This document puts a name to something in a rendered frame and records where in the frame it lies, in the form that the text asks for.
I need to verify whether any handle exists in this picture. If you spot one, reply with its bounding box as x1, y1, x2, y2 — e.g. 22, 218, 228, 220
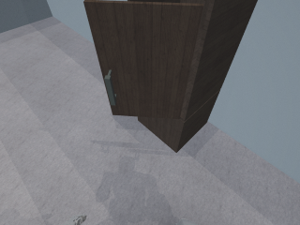
104, 69, 117, 106

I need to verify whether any cupboard door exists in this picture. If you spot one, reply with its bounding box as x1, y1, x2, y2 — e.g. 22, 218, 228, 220
83, 0, 204, 119

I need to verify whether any robot left hand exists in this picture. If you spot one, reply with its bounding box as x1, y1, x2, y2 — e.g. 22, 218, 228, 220
63, 214, 87, 225

